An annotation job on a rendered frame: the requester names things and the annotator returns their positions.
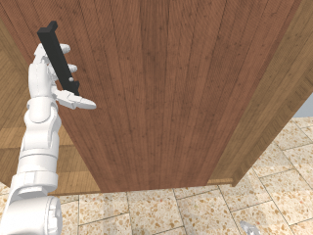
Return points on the right robot hand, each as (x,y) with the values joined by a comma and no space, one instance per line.
(249,229)

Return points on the left robot upper arm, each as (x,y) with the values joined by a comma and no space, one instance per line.
(33,216)

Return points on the robot left forearm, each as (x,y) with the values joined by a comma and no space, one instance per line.
(36,174)

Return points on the handle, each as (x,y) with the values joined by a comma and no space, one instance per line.
(56,57)

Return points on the wardrobe door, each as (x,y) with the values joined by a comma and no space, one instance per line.
(171,79)
(290,64)

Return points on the left robot hand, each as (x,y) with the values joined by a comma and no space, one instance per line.
(42,77)

